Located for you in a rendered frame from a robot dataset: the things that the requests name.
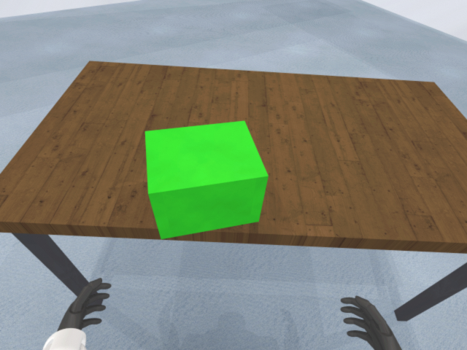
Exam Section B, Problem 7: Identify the right robot hand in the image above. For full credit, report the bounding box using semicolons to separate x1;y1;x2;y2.
341;296;402;350

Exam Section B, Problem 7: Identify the table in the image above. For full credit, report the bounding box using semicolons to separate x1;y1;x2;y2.
0;61;467;322

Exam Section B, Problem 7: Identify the carton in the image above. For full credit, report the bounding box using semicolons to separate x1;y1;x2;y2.
145;121;269;239

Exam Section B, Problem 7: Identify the left robot hand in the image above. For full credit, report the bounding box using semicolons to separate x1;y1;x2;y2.
57;278;112;332

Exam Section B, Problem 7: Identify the left robot forearm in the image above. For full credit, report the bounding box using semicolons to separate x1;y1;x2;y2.
43;328;87;350

